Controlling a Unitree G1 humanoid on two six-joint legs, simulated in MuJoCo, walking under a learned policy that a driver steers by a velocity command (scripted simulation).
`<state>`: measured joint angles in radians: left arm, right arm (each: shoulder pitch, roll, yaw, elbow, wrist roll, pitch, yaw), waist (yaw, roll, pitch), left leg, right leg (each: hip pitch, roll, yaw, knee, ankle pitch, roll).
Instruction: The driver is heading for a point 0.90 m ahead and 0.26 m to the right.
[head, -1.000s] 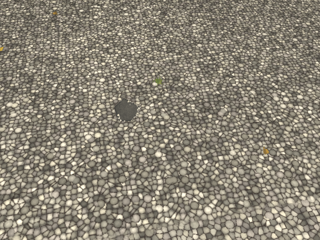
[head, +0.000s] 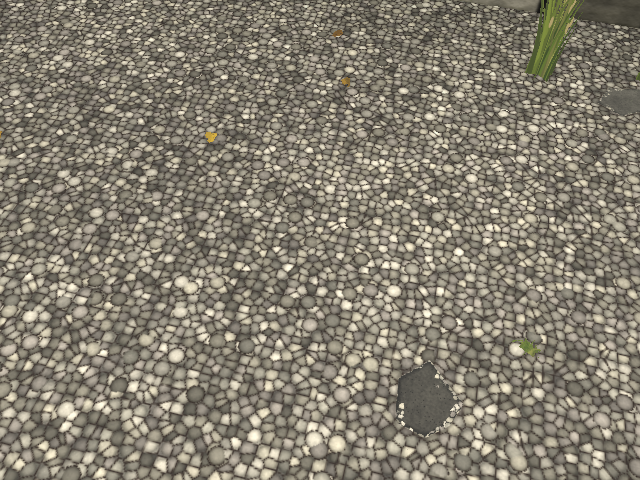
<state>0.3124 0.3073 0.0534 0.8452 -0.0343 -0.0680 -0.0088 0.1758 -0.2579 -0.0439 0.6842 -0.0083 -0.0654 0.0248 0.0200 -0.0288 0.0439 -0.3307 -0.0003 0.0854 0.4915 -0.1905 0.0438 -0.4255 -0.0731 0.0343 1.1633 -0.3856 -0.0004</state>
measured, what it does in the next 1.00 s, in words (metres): walks ahead, turning right: right foot, then left foot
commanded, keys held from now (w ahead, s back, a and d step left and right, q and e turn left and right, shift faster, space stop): w+e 0.70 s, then w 0.30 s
